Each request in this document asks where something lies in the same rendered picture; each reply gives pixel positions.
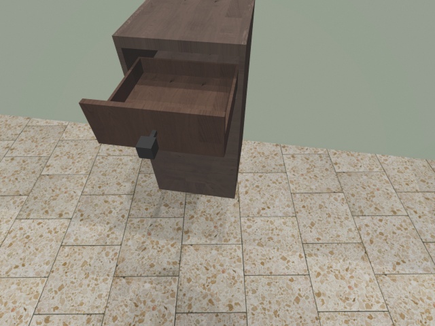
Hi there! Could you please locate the cabinet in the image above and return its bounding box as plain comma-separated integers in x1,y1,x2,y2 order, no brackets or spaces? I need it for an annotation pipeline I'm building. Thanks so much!
112,0,255,199

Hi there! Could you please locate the drawer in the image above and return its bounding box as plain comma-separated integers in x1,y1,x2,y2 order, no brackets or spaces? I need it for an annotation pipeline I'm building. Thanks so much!
79,57,239,158

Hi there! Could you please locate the handle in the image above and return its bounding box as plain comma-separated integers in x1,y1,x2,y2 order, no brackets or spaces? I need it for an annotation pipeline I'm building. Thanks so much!
135,130,159,160

